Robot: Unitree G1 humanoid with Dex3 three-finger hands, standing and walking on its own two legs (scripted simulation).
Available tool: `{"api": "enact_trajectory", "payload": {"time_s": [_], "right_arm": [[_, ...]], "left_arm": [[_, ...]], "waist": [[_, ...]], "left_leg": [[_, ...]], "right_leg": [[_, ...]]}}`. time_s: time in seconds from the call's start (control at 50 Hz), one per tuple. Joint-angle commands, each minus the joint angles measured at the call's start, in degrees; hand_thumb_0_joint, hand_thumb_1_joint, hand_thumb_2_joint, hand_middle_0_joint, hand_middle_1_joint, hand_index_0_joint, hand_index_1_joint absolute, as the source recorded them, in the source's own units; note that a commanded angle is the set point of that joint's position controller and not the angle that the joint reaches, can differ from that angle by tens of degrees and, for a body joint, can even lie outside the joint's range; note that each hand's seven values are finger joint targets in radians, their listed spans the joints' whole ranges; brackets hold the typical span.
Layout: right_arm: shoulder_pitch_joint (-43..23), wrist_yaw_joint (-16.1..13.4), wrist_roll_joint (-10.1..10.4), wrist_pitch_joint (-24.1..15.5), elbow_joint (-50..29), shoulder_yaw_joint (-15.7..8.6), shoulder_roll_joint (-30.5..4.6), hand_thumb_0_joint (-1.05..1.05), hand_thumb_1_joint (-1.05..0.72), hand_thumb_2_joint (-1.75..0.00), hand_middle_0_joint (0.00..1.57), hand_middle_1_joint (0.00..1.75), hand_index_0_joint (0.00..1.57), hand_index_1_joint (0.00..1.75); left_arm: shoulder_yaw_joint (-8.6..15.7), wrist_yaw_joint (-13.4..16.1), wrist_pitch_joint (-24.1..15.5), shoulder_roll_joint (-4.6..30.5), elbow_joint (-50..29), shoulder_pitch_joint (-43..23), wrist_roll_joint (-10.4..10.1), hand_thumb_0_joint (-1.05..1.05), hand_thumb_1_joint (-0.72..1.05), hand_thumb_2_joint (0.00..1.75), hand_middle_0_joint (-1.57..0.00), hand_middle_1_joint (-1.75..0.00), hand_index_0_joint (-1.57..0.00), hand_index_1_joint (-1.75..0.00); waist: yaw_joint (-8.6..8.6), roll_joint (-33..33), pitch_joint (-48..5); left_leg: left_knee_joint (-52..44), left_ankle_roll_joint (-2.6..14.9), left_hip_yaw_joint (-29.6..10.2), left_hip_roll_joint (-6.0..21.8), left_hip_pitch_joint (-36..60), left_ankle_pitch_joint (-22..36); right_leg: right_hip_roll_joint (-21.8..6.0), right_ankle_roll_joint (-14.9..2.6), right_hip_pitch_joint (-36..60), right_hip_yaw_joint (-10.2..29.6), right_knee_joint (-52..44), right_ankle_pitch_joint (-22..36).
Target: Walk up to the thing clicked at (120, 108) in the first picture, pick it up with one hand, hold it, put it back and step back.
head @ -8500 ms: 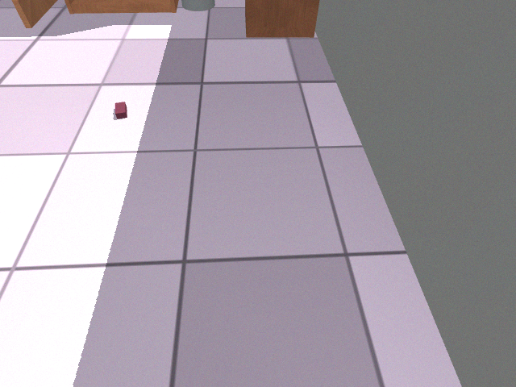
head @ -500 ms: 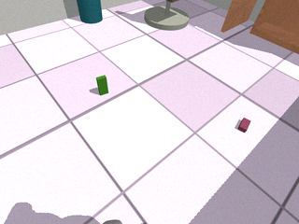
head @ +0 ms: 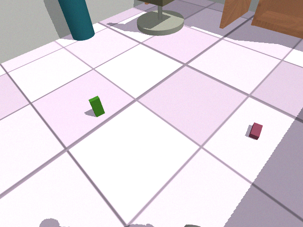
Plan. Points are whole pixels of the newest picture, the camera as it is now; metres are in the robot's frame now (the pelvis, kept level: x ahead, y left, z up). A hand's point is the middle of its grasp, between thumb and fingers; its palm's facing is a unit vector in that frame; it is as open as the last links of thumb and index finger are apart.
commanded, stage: walk up
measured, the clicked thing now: (255, 131) +0.88 -0.73 -0.73
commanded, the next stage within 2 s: stand in 1.66 s
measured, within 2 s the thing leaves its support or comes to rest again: neither
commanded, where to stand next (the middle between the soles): +0.17 +0.03 m, yaw +0 degrees
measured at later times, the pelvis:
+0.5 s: pelvis +0.08 +0.02 +0.00, yaw +4 degrees
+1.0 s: pelvis +0.10 +0.03 +0.02, yaw +2 degrees
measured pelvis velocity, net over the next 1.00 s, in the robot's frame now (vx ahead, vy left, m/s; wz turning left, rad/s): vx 0.10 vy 0.03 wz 0.04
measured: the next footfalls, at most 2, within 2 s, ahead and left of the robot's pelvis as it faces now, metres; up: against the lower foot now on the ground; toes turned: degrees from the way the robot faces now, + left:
left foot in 0.40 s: +0.19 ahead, +0.13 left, +0.00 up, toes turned +3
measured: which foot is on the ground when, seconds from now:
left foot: up 0.00-0.38, down 0.40-1.00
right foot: down 0.00-1.00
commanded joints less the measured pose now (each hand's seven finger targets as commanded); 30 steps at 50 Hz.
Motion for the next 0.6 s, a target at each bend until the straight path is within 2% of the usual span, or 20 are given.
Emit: {"api": "enact_trajectory", "payload": {"time_s": [0.0, 0.04, 0.06, 0.08, 0.1, 0.14, 0.18, 0.24, 0.28, 0.32, 0.36, 0.38, 0.4, 0.42, 0.44, 0.46, 0.48, 0.5, 0.54, 0.58], "right_arm": [[-0.6, -0.9, 0.7, -1.3, -4.2, -2.9, -12.0, 0.00, -0.90, -0.90, 0.20, 0.30, 0.20, 0.30], [1.4, -0.3, 1.4, -0.8, -2.3, -2.8, -10.5, 0.00, -0.90, -0.90, 0.20, 0.30, 0.20, 0.30], [2.3, -0.1, 1.2, -0.5, -1.8, -2.7, -9.5, 0.00, -0.90, -0.90, 0.20, 0.30, 0.20, 0.30], [2.2, 0.3, 1.1, -0.2, -1.6, -2.7, -9.2, 0.00, -0.90, -0.90, 0.20, 0.30, 0.20, 0.30], [2.0, 0.5, 0.9, 0.2, -1.5, -2.8, -8.8, 0.00, -0.90, -0.90, 0.20, 0.30, 0.20, 0.30], [1.4, 0.5, 0.7, 0.9, -1.5, -2.9, -8.0, 0.00, -0.90, -0.90, 0.20, 0.30, 0.20, 0.30], [-0.7, 0.3, 0.5, 1.5, -1.8, -3.0, -7.4, 0.00, -0.90, -0.90, 0.20, 0.30, 0.20, 0.30], [-3.0, 0.2, 0.1, 1.8, -1.6, -2.3, -5.9, 0.00, -0.90, -0.90, 0.20, 0.30, 0.20, 0.30], [-5.4, 0.2, -0.1, 1.5, -1.4, -2.1, -5.3, 0.00, -0.90, -0.90, 0.20, 0.30, 0.20, 0.30], [-5.8, 0.0, -0.3, 1.3, -0.7, -2.1, -5.4, 0.00, -0.90, -0.90, 0.20, 0.30, 0.20, 0.30], [-4.5, -0.4, -0.6, 0.8, 0.0, -2.3, -6.2, 0.00, -0.90, -0.90, 0.20, 0.30, 0.20, 0.30], [-2.9, -0.8, -0.9, 0.3, 0.8, -2.7, -7.7, 0.00, -0.90, -0.90, 0.20, 0.30, 0.20, 0.30], [-2.6, -1.2, -1.3, -0.1, 0.8, -3.6, -11.8, 0.00, -0.90, -0.90, 0.20, 0.30, 0.20, 0.30], [-5.9, -1.4, -1.2, -0.4, -0.9, -3.6, -13.3, 0.00, -0.90, -0.90, 0.20, 0.30, 0.20, 0.30], [-6.8, -1.3, 0.0, -0.2, -0.6, -3.6, -14.4, 0.00, -0.90, -0.90, 0.20, 0.30, 0.20, 0.30], [-8.2, -1.4, 0.1, 0.4, -0.2, -3.7, -13.3, 0.00, -0.90, -0.90, 0.20, 0.30, 0.20, 0.30], [-9.3, -1.5, 0.0, 0.7, -0.6, -2.7, -11.0, 0.00, -0.90, -0.90, 0.20, 0.30, 0.20, 0.30], [-10.8, -1.5, -0.5, 0.9, -1.0, -2.2, -10.0, 0.00, -0.90, -0.90, 0.20, 0.30, 0.20, 0.30], [-12.2, -1.5, -0.3, 1.1, -0.8, -2.4, -10.6, 0.00, -0.90, -0.90, 0.20, 0.30, 0.20, 0.30], [-12.3, -1.3, -0.5, 1.7, -0.5, -2.4, -10.4, 0.00, -0.90, -0.90, 0.20, 0.30, 0.20, 0.30]], "left_arm": [[4.6, 2.2, -1.2, 18.5, -3.4, 6.9, -1.6, 0.00, 0.90, 0.90, -0.20, -0.30, -0.20, -0.30], [3.7, 2.7, -1.5, 15.8, -3.9, 4.2, -1.6, 0.00, 0.90, 0.90, -0.20, -0.30, -0.20, -0.30], [3.4, 2.8, -1.7, 15.7, -3.7, 3.8, -1.7, 0.00, 0.90, 0.90, -0.20, -0.30, -0.20, -0.30], [3.2, 2.9, -1.9, 15.1, -4.0, 4.4, -1.5, 0.00, 0.90, 0.90, -0.20, -0.30, -0.20, -0.30], [3.0, 3.0, -2.1, 14.6, -4.0, 5.4, -1.5, 0.00, 0.90, 0.90, -0.20, -0.30, -0.20, -0.30], [2.8, 3.4, -2.1, 14.1, -4.8, 4.7, -1.4, 0.00, 0.90, 0.90, -0.20, -0.30, -0.20, -0.30], [2.5, 3.8, -1.8, 13.8, -5.7, 3.3, -0.8, 0.00, 0.90, 0.90, -0.20, -0.30, -0.20, -0.30], [2.0, 4.2, -1.3, 12.9, -6.2, 1.2, -0.2, 0.00, 0.90, 0.90, -0.20, -0.30, -0.20, -0.30], [1.8, 4.4, -1.0, 13.0, -5.7, 0.9, -0.1, 0.00, 0.90, 0.90, -0.20, -0.30, -0.20, -0.30], [1.8, 4.5, -0.5, 13.9, -5.4, 0.2, -0.4, 0.00, 0.90, 0.90, -0.20, -0.30, -0.20, -0.30], [1.6, 4.6, 0.1, 14.5, -5.7, -0.5, -0.8, 0.00, 0.90, 0.90, -0.20, -0.30, -0.20, -0.30], [1.0, 4.7, 0.5, 12.9, -5.3, 0.0, -1.1, 0.00, 0.90, 0.90, -0.20, -0.30, -0.20, -0.30], [0.0, 4.6, 0.6, 9.9, -5.4, 2.8, -1.4, 0.00, 0.90, 0.90, -0.20, -0.30, -0.20, -0.30], [-0.7, 4.6, 1.2, 7.2, -4.9, 4.5, -2.0, 0.00, 0.90, 0.90, -0.20, -0.30, -0.20, -0.30], [-0.1, 5.3, 2.2, 9.6, -2.8, 5.0, -2.1, 0.00, 0.90, 0.90, -0.20, -0.30, -0.20, -0.30], [-0.1, 5.4, 2.3, 11.6, -2.0, 2.6, -1.6, 0.00, 0.90, 0.90, -0.20, -0.30, -0.20, -0.30], [0.0, 5.2, 2.5, 11.9, -1.8, 0.9, -1.3, 0.00, 0.90, 0.90, -0.20, -0.30, -0.20, -0.30], [0.2, 5.0, 2.6, 11.8, -0.9, 1.0, -1.3, 0.00, 0.90, 0.90, -0.20, -0.30, -0.20, -0.30], [-0.1, 4.9, 2.4, 10.8, 0.5, 2.7, -1.3, 0.00, 0.90, 0.90, -0.20, -0.30, -0.20, -0.30], [-0.1, 5.1, 2.1, 10.6, 2.0, 2.1, -1.0, 0.00, 0.90, 0.90, -0.20, -0.30, -0.20, -0.30]], "waist": [[4.03, -12.2, 0.1], [1.71, -12.9, -1.1], [1.02, -13.3, -1.2], [1.31, -13.6, -2.1], [1.49, -13.2, -2.2], [0.84, -12.9, -1.5], [0.85, -11.6, 0.1], [0.71, -11.3, 0.3], [1.67, -11.6, -1.2], [1.74, -11.2, -2.9], [0.19, -9.4, -4.9], [-0.58, -5.8, -6.4], [-0.04, 5.0, -9.4], [1.82, 10.7, -10.3], [1.29, 9.7, -11.0], [0.78, 8.2, -8.8], [0.44, 6.4, -8.0], [0.62, 7.2, -7.2], [1.08, 9.1, -7.1], [0.12, 7.5, -7.9]], "left_leg": [[17.0, 0.57, -6.6, -0.8, -23.6, 0.5], [13.6, 0.28, -7.0, -0.5, -20.7, 5.7], [12.2, 0.09, -6.5, -0.9, -17.9, 7.8], [11.5, 0.07, -5.5, -1.5, -17.5, 9.3], [11.2, -0.11, -5.7, -2.2, -17.4, 11.0], [9.6, -0.98, -6.1, -2.8, -17.9, 13.5], [6.0, -1.90, -6.1, -2.8, -15.9, 13.2], [-2.1, -1.85, -5.2, -1.9, -11.4, 14.5], [-7.4, -1.67, -2.6, -1.0, -7.5, 15.9], [-10.3, -0.90, -1.5, -0.9, -5.1, 15.1], [-17.9, 0.71, -0.7, -1.4, 1.0, 18.7], [-22.7, 2.10, -2.4, -1.4, 3.8, 21.5], [-25.1, 4.73, -12.5, 6.1, 8.6, 29.2], [-25.7, 8.99, -25.6, 13.8, 11.7, 34.7], [-26.5, 13.96, -26.8, 16.4, 7.8, 26.3], [-27.8, 14.00, -25.7, 14.8, 3.6, 19.0], [-27.8, 11.77, -20.3, 11.3, 2.3, 18.7], [-28.0, 9.70, -17.2, 8.8, 0.7, 16.5], [-27.6, 8.58, -15.9, 8.2, 0.8, 14.0], [-27.0, 8.28, -15.9, 7.8, 2.1, 12.8]], "right_leg": [[-19.3, -10.41, 15.9, 32.0, -24.3, -8.7], [-13.7, -5.90, 16.0, 19.5, -22.2, 4.4], [-12.1, -4.90, 13.4, 15.6, -21.8, 8.8], [-11.1, -5.31, 14.5, 13.3, -21.1, 14.3], [-10.6, -4.45, 14.8, 11.4, -20.7, 18.6], [-10.9, -4.59, 14.7, 8.3, -20.9, 24.2], [-11.6, -6.24, 10.6, 6.1, -20.9, 24.1], [-11.1, -7.05, 7.8, 2.7, -19.0, 23.9], [-11.9, -8.51, 7.6, 2.6, -15.8, 26.5], [-13.1, -9.24, 8.8, 3.5, -12.4, 28.2], [-13.5, -8.21, 6.8, 4.4, -6.1, 25.0], [-10.7, -5.96, 6.9, 3.1, -0.6, 19.5], [-5.6, -2.65, 2.9, 0.2, 7.8, 9.7], [1.8, -0.28, -4.3, -0.1, 11.6, -16.6], [0.6, -0.54, -0.7, 2.5, 13.9, -22.3], [-0.6, -0.59, 0.1, 3.5, 13.6, -22.1], [-0.4, -0.43, 0.7, 4.7, 11.2, -22.0], [-0.2, -0.29, 0.7, 4.5, 10.6, -19.4], [0.3, 0.13, 1.7, 2.2, 4.7, -13.8], [1.8, 0.88, 2.7, 1.1, 1.0, -11.9]]}}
